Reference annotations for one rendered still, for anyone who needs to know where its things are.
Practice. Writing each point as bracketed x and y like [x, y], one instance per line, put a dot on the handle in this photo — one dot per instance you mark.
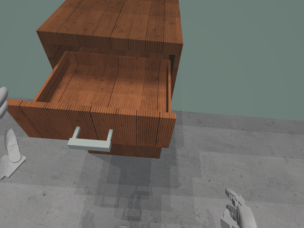
[86, 144]

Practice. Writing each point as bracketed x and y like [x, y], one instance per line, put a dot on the cabinet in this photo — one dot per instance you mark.
[133, 28]

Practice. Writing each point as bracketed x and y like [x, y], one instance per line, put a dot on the drawer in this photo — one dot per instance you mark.
[98, 92]

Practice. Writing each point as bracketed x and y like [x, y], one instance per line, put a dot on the robot right hand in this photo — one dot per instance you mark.
[242, 216]

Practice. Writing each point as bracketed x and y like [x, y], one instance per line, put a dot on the robot left hand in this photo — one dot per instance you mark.
[9, 163]

